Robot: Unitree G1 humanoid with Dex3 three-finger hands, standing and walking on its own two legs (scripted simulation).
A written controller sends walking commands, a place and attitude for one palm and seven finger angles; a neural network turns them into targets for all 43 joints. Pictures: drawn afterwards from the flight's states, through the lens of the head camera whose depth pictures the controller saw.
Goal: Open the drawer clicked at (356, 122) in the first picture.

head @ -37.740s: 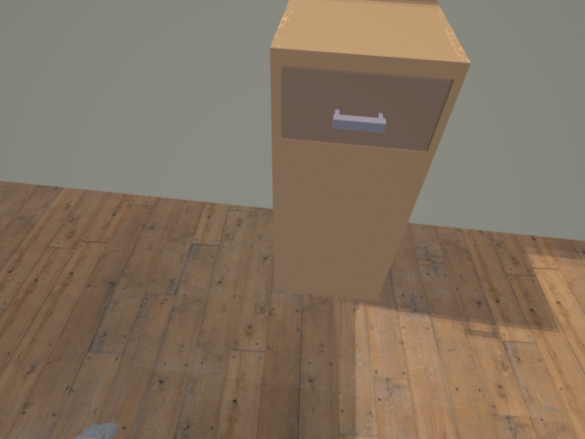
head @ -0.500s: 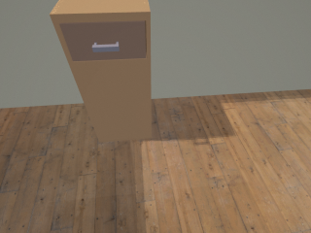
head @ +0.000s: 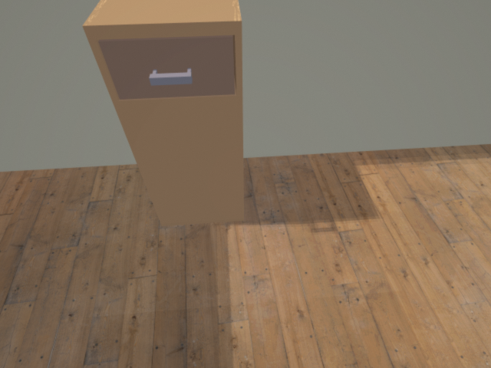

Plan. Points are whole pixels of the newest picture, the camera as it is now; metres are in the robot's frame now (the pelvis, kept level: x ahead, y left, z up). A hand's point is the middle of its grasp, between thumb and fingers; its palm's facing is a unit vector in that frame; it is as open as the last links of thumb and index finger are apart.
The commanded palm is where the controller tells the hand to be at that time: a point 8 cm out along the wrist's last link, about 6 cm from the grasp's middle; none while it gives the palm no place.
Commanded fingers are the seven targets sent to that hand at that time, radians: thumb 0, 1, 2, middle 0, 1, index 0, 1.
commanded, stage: turn to face it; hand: left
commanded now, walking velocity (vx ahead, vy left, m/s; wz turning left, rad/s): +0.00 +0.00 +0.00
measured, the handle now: (171, 75) +0.85 +0.26 +0.03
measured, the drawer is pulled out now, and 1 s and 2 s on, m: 0.00 0.00 0.00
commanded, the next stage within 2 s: take the last steps up to it in 0.28 s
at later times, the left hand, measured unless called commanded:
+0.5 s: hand out of the picture +0.07 +0.25 -0.16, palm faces +0.01 -0.94 -0.34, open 7.4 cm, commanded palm none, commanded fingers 0.00 0.90 0.90 -0.20 -0.30 -0.20 -0.30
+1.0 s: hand (164, 366) +0.16 +0.17 -0.20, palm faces +0.17 -0.97 -0.20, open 7.4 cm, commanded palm none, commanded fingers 0.00 0.90 0.90 -0.20 -0.30 -0.20 -0.30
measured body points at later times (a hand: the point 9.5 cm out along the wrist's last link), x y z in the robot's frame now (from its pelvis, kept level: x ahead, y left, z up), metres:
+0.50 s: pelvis +0.01 +0.00 +0.00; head +0.02 +0.00 +0.45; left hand +0.07 +0.30 -0.14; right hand +0.07 -0.28 -0.15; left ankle +0.00 +0.13 -0.75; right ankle -0.01 -0.09 -0.75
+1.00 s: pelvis +0.13 -0.02 -0.03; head +0.17 -0.01 +0.42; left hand +0.15 +0.22 -0.18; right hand +0.04 -0.24 -0.18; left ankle +0.02 +0.11 -0.71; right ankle +0.15 -0.13 -0.75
